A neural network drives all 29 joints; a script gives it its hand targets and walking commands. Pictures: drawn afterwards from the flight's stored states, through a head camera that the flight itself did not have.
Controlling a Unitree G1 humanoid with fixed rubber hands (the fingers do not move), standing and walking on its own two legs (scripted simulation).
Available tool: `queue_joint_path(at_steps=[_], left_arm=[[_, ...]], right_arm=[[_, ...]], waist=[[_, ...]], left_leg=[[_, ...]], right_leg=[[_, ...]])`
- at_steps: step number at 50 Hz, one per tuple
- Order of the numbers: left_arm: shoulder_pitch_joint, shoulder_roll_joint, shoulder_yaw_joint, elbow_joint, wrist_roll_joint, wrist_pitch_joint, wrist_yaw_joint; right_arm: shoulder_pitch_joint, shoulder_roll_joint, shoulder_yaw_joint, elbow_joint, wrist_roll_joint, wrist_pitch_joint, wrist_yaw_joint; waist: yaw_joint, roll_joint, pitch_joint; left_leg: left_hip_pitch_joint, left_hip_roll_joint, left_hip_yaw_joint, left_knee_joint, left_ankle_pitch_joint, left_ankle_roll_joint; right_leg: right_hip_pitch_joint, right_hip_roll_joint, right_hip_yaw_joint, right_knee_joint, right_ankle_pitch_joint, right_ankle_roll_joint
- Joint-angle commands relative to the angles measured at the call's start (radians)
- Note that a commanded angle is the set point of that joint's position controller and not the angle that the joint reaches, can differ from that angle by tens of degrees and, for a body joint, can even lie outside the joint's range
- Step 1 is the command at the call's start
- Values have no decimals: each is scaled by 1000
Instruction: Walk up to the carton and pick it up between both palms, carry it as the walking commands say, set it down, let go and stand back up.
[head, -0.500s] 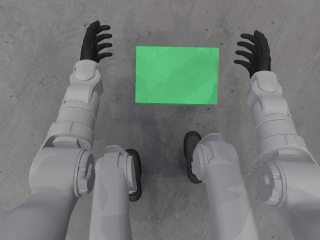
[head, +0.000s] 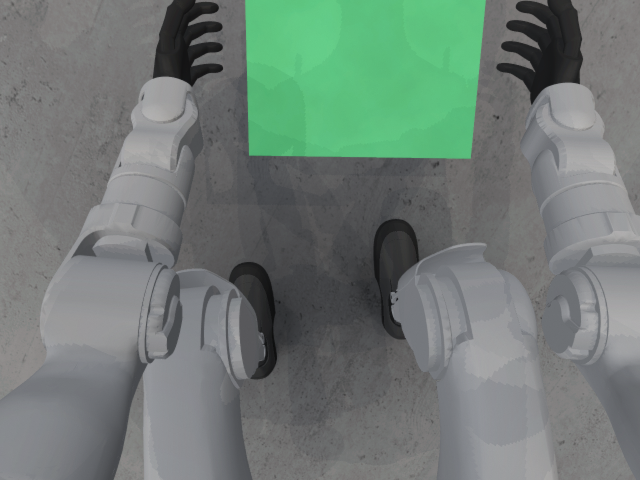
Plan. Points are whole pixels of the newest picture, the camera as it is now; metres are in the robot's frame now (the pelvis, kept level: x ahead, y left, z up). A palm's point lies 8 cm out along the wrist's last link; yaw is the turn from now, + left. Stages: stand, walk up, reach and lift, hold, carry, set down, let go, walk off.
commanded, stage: reach and lift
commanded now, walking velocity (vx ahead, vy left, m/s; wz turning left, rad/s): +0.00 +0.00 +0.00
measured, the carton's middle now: (352, 94) +0.49 -0.08 -0.29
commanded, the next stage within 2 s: none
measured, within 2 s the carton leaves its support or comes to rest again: leaves its support in 1.76 s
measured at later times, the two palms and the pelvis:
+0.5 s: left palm (182, 61) +0.53 +0.10 -0.20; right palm (543, 82) +0.46 -0.27 -0.21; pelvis +0.00 +0.00 -0.02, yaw +0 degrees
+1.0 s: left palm (207, 64) +0.53 +0.08 -0.21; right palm (519, 58) +0.48 -0.25 -0.20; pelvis +0.00 +0.00 -0.02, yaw +0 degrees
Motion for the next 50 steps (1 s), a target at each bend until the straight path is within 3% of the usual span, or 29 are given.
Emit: queue_joint_path(at_steps=[1,2,3,4,7,8,10,12,13,14,15,16,18,19,20,21,22,23,25,28,34,37,40,42,43,45,47,49,50], left_arm=[[-252,138,-16,-133,-115,-51,-6],[-250,128,-28,-173,-120,-59,2],[-286,167,-7,-195,-128,-60,11],[-270,157,-15,-158,-127,-50,10],[-254,105,-36,-85,-164,-34,1],[-220,91,-40,-74,-150,-30,-4],[-206,112,-24,-52,-131,-31,-2],[-213,113,-8,-30,-117,-24,0],[-226,121,10,-29,-124,-25,2],[-244,101,-22,-51,-134,-27,-5],[-263,117,0,-87,-127,-35,0],[-291,100,-33,-109,-151,-34,-3],[-323,92,-34,-171,-148,-48,0],[-333,71,-73,-156,-169,-39,-5],[-340,71,-60,-168,-155,-42,-3],[-341,40,-93,-173,-171,-40,-9],[-300,48,-75,-125,-163,-39,-4],[-299,23,-84,-113,-157,-39,-4],[-290,15,-73,-92,-147,-34,-1],[-236,32,-24,-4,-111,-30,7],[-311,59,-1,-95,-85,-58,33],[-355,-73,-132,-106,-136,-64,9],[-315,-78,-83,-54,-114,-64,13],[-328,-129,-115,-43,-128,-71,1],[-331,-144,-91,-61,-113,-70,3],[-373,-202,-115,-62,-118,-70,-11],[-453,-239,-131,-106,-115,-75,-21],[-452,-355,-137,-78,-104,-71,-51],[-485,-403,-138,-120,-103,-70,-61]], right_arm=[[-232,-120,110,19,172,-46,30],[-237,-129,96,4,167,-56,24],[-277,-145,105,-16,172,-58,17],[-290,-148,108,-25,194,-52,17],[-297,-114,168,-12,221,-42,27],[-257,-121,162,2,209,-39,27],[-235,-106,143,17,197,-41,27],[-249,-150,116,35,190,-36,24],[-264,-150,130,25,177,-37,17],[-259,-118,135,14,193,-37,23],[-273,-127,146,-3,198,-41,21],[-275,-107,146,1,196,-37,20],[-280,-104,153,31,197,-42,19],[-260,-93,154,36,201,-38,22],[-281,-91,144,47,186,-33,23],[-277,-78,162,58,206,-35,27],[-287,-42,195,-7,232,-38,29],[-284,-39,192,41,221,-37,31],[-298,-43,184,21,213,-42,26],[-307,-18,181,45,214,-33,25],[-314,13,176,82,198,-39,16],[-311,120,240,103,249,-40,36],[-351,113,233,80,225,-51,32],[-360,174,248,84,233,-54,38],[-372,153,245,73,216,-58,33],[-358,235,240,107,208,-48,44],[-350,301,234,182,194,-40,56],[-422,384,240,145,176,-39,82],[-412,455,242,146,173,-35,92]], waist=[[-2,-28,-1037],[-23,0,-1087],[-12,-44,-1095],[-5,-10,-1099],[3,-64,-1044],[-8,-28,-1042],[4,-44,-1012],[-14,6,-984],[-11,-55,-979],[-23,-37,-964],[3,-39,-1033],[-24,-14,-995],[-17,-18,-1016],[-44,3,-1008],[-41,31,-982],[-56,5,-990],[6,3,-1004],[-17,-2,-984],[-20,3,-1000],[22,-25,-948],[20,-38,-1002],[-15,33,-1002],[-15,-39,-971],[-11,-10,-984],[-13,-37,-986],[-32,18,-979],[-40,-8,-970],[-23,24,-965],[-47,3,-1014]], left_leg=[[294,-18,31,-60,104,16],[348,-23,28,-53,158,4],[340,-22,28,-46,151,5],[352,-14,34,-54,119,10],[327,-18,36,-49,59,18],[333,-15,34,-43,77,13],[309,-19,25,-54,49,22],[303,-16,37,-65,7,21],[278,-23,41,-46,8,15],[273,-25,33,-62,31,20],[335,-26,39,-54,64,13],[301,-21,33,-56,53,14],[292,-28,52,-55,53,3],[338,-26,37,-76,44,11],[303,-34,44,-60,44,-1],[346,-25,30,-76,49,9],[351,-29,29,-75,52,19],[320,-33,39,-64,32,15],[323,-34,41,-65,42,10],[303,-40,39,-74,21,21],[328,-48,39,-67,67,18],[362,-52,40,-89,55,18],[312,-55,30,-71,62,21],[306,-63,39,-74,43,24],[302,-68,32,-59,76,20],[294,-71,47,-64,43,16],[292,-73,36,-73,47,15],[282,-91,34,-66,66,19],[291,-90,37,-57,95,15]], right_leg=[[762,6,9,-18,198,38],[746,7,6,-1,237,33],[754,8,3,-5,228,34],[790,6,5,-9,216,37],[776,-3,-3,-25,145,40],[762,0,-3,-13,163,35],[735,0,-16,-10,120,44],[714,3,-19,-19,74,39],[724,7,-18,-32,64,38],[718,9,-21,-32,100,41],[759,5,-14,-26,125,44],[731,7,-11,-28,126,33],[772,5,-6,-33,138,28],[739,4,-20,-29,125,32],[702,14,-7,-36,110,22],[713,4,-24,-22,112,29],[727,12,-13,-25,115,31],[723,12,-11,-37,95,31],[720,14,-20,-26,105,31],[700,22,-17,-36,74,41],[705,37,-10,-30,119,41],[700,36,-19,-37,121,37],[676,46,-24,-40,119,39],[710,41,-17,-39,108,36],[703,47,-10,-41,135,36],[691,59,-11,-49,102,28],[682,58,-29,-40,118,30],[660,74,-17,-38,116,27],[695,73,-24,-22,175,30]])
